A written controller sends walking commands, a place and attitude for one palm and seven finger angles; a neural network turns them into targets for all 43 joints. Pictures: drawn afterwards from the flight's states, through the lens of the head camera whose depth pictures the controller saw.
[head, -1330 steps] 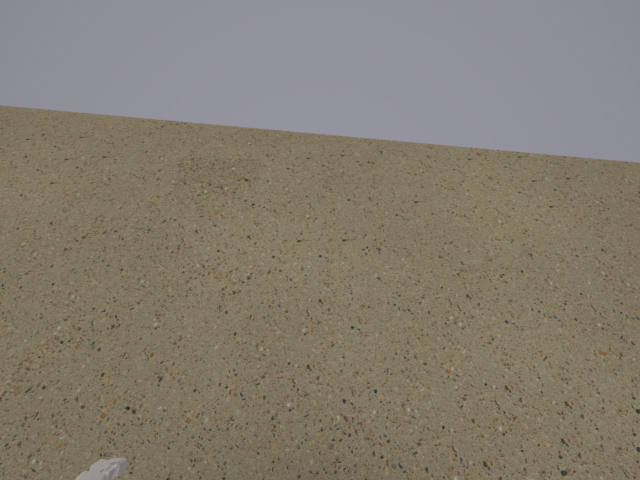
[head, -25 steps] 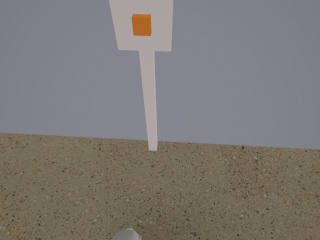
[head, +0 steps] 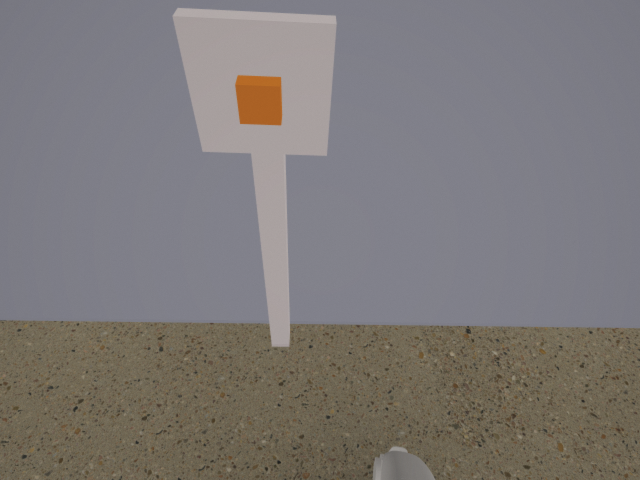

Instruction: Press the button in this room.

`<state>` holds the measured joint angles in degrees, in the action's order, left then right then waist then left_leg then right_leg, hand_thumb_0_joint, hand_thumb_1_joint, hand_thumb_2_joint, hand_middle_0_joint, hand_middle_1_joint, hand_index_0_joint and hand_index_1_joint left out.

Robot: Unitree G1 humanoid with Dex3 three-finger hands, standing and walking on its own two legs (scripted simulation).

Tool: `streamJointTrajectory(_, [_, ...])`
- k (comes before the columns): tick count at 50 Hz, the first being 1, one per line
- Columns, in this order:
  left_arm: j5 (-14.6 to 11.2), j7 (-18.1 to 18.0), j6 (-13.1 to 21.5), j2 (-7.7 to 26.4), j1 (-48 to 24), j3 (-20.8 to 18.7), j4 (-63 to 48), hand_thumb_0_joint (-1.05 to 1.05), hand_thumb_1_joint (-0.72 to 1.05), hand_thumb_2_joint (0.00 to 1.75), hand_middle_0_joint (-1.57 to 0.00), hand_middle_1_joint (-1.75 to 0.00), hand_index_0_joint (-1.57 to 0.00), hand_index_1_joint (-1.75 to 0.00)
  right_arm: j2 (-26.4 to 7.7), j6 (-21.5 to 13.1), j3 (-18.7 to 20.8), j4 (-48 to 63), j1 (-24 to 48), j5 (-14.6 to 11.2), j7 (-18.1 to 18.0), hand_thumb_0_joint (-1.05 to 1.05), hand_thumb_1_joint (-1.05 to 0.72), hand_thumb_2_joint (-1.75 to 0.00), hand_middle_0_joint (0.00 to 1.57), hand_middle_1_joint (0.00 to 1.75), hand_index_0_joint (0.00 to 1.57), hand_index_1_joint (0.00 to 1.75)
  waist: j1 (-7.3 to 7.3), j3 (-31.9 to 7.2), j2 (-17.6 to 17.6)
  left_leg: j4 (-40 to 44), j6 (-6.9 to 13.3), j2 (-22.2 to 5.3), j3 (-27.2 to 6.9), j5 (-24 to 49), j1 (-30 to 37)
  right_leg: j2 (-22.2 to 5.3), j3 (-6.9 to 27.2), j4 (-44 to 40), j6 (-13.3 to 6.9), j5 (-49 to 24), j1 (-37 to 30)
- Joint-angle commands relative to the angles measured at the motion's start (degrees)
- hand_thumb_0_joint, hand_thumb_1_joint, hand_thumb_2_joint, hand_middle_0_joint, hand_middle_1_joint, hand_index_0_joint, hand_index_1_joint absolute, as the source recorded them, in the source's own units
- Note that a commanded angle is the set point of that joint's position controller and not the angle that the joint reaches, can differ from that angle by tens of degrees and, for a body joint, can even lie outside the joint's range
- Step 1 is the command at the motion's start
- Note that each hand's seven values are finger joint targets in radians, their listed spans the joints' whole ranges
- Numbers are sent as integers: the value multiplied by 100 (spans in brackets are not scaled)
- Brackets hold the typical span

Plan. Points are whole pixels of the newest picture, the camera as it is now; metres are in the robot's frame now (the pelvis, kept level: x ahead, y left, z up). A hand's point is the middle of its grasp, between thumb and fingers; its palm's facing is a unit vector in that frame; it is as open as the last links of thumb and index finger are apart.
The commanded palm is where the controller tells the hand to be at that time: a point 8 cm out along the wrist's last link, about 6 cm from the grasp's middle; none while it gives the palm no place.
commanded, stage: take the last steps up to it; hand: left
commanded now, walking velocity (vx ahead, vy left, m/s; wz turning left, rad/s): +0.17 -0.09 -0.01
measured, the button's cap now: (260, 99) +0.60 +0.13 +0.16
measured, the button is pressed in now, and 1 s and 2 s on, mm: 0 0 0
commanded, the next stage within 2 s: come to a stop and stand still in 0.04 s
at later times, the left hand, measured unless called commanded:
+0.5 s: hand (220, 476) +0.16 +0.15 -0.17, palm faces +0.07 -0.96 -0.27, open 7.3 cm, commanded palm none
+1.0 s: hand out of the picture +0.05 +0.17 -0.18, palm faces +0.03 -0.98 -0.22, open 7.4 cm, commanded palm none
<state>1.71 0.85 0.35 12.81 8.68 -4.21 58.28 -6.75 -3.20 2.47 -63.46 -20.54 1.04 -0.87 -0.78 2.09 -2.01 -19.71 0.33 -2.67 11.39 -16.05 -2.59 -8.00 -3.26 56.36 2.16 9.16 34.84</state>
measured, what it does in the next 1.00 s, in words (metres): steps on the spot: right foot, then left foot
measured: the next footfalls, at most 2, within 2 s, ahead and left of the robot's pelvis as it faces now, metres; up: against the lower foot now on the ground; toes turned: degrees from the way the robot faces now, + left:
right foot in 0.16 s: +0.21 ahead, -0.16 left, +0.00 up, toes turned -9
left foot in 0.62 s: +0.11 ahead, +0.09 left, +0.00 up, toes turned +4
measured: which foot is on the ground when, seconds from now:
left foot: down 0.00-0.16, up 0.18-0.60, down 0.62-1.00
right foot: up 0.00-0.14, down 0.16-0.62, up 0.64-0.92, down 0.94-1.00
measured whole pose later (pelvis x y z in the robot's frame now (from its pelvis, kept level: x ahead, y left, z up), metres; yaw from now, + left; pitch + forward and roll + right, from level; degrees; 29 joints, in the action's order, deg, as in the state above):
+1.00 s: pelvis +0.07 -0.01 +0.00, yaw +1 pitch +0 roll +1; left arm 0.7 -1.8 -0.2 9.0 15.6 0.0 65.5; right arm -9.7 0.2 1.8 -63.3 -11.8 -0.3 -1.9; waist 0.3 2.5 0.5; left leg -24.4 2.1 1.4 4.3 -12.8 -11.6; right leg -2.3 -1.5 25.4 0.8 17.9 7.7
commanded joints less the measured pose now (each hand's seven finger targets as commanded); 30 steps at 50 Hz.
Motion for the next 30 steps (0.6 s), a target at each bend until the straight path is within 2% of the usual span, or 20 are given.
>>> streamJointTrajectory(1, [-53,73,27,-64,-292,116,-393,0,90,90,-20,-30,-20,-30,-942,-79,213,187,-364,66,-27,0,-90,-90,20,30,20,30,-122,635,876,660,660,-1506,-604,2439,-306,37,-166,-1250,-78,30,-112])
streamJointTrajectory(3, [-57,72,57,-14,-300,102,-409,0,90,90,-20,-30,-20,-30,-1027,-36,251,171,-317,85,-38,0,-90,-90,20,30,20,30,-121,517,966,399,613,-1555,-634,2591,-302,183,-259,-1723,-186,190,-645])
streamJointTrajectory(4, [-54,65,87,31,-103,94,-360,0,90,90,-20,-30,-20,-30,-1099,-11,276,170,-249,81,-37,0,-90,-90,20,30,20,30,-28,342,972,140,571,-1541,-608,2802,-215,294,-364,-1940,-245,259,-1001])
streamJointTrajectory(5, [-54,52,128,112,209,73,-243,0,90,90,-20,-30,-20,-30,-1096,13,283,144,-244,70,-28,0,-90,-90,20,30,20,30,108,182,848,-308,472,-1431,-542,3087,-298,446,-497,-2243,-293,144,-1562])
streamJointTrajectory(6, [-38,37,204,257,883,44,-18,0,90,90,-20,-30,-20,-30,-1069,23,258,132,-231,40,-16,0,-90,-90,20,30,20,30,405,-216,637,-1091,296,-1193,-410,3126,-418,577,-592,-2746,-315,-255,-2504])
streamJointTrajectory(7, [-11,-19,297,654,1623,-47,242,0,90,90,-20,-30,-20,-30,-894,9,221,95,-314,-16,29,0,-90,-90,20,30,20,30,713,-801,-22,-2370,89,-868,-239,2146,-1190,25,-11,-2860,-455,-1072,-3855])
streamJointTrajectory(8, [-19,-113,373,1253,2109,-174,367,0,90,90,-20,-30,-20,-30,-442,5,95,230,-614,-97,44,0,-90,-90,20,30,20,30,679,-1516,-1543,-4059,-157,80,-186,-1501,-2415,-1591,1990,-2977,-1047,-3752,-4997])
streamJointTrajectory(9, [-144,-157,373,1234,1854,-92,316,0,90,90,-20,-30,-20,-30,-599,121,89,232,-509,-159,-38,0,-90,-90,20,30,20,30,565,-1679,-887,-4497,-148,-31,-1058,-2074,-1989,-1864,1807,-3184,-1359,-4955,-4260])
streamJointTrajectory(10, [-125,-206,340,1057,1254,-46,163,0,90,90,-20,-30,-20,-30,-515,195,90,199,-498,-151,-56,0,-90,-90,20,30,20,30,331,-1431,-854,-4661,-176,-116,-1280,-1840,-1950,-1771,1646,-3221,-1334,-4982,-3818])
streamJointTrajectory(11, [-107,-249,305,898,740,24,25,0,90,90,-20,-30,-20,-30,-577,245,67,128,-384,-138,-54,0,-90,-90,20,30,20,30,232,-964,-636,-4634,-203,-233,-1305,-1577,-1995,-1616,1331,-3271,-1323,-4654,-3290])
streamJointTrajectory(12, [-97,-285,253,751,492,56,-61,0,90,90,-20,-30,-20,-30,-546,304,62,114,-192,-133,-61,0,-90,-90,20,30,20,30,183,-670,-347,-4445,-211,-248,-1287,-1406,-1847,-1457,1038,-3298,-1253,-4565,-2740])
streamJointTrajectory(14, [-63,-328,165,688,253,59,-144,0,90,90,-20,-30,-20,-30,-506,478,69,86,-175,-123,-68,0,-90,-90,20,30,20,30,50,-560,-281,-4087,-266,-145,-1235,-1296,-1706,-1301,683,-3371,-1196,-4152,-2314])
streamJointTrajectory(15, [-50,-344,122,700,216,35,-143,0,90,90,-20,-30,-20,-30,-537,533,93,112,-145,-114,-49,0,-90,-90,20,30,20,30,64,-562,-359,-3971,-289,-90,-1201,-1263,-1722,-1279,621,-3407,-1187,-3919,-2310])
streamJointTrajectory(17, [-53,-349,56,682,264,-28,-223,0,90,90,-20,-30,-20,-30,-611,632,138,248,42,-59,-22,0,-90,-90,20,30,20,30,125,-488,-495,-4217,-340,13,-1185,-1048,-1902,-1313,690,-3536,-1257,-3515,-2107])
streamJointTrajectory(21, [-20,-352,-21,799,35,-56,-396,0,90,90,-20,-30,-20,-30,-704,691,181,545,346,-40,40,0,-90,-90,20,30,20,30,53,-498,-625,-4074,-366,41,-1201,-854,-1964,-1262,617,-3716,-1255,-2388,-1912])
streamJointTrajectory(23, [12,-333,-46,827,32,-66,-441,0,90,90,-20,-30,-20,-30,-735,643,163,672,512,-39,57,0,-90,-90,20,30,20,30,115,-552,-810,-3633,-338,62,-1133,-904,-1889,-1167,673,-3747,-1246,-1866,-2005])
streamJointTrajectory(26, [44,-306,-77,930,96,-87,-420,0,90,90,-20,-30,-20,-30,-733,544,127,791,643,-54,74,0,-90,-90,20,30,20,30,154,-573,-788,-2695,-259,69,-1000,-901,-1530,-1082,790,-3798,-1211,-842,-1979])
streamJointTrajectory(28, [12,-281,-99,968,106,-94,-388,0,90,90,-20,-30,-20,-30,-758,473,103,745,428,-52,63,0,-90,-90,20,30,20,30,53,-674,-696,-1575,-240,129,-818,-387,-1025,-930,726,-3588,-1030,-396,-1964])
streamJointTrajectory(29, [-27,-270,-124,927,126,-76,-354,0,90,90,-20,-30,-20,-30,-784,436,96,691,265,-48,62,0,-90,-90,20,30,20,30,-35,-655,-610,-761,-214,140,-786,97,-489,-794,656,-3370,-825,18,-1637])
streamJointTrajectory(30, [-62,-251,-155,720,235,-21,-345,0,90,90,-20,-30,-20,-30,-973,389,122,702,239,-48,68,0,-90,-90,20,30,20,30,-50,-605,67,-198,-142,-160,-1199,148,-142,-443,435,-2860,-575,696,-1193])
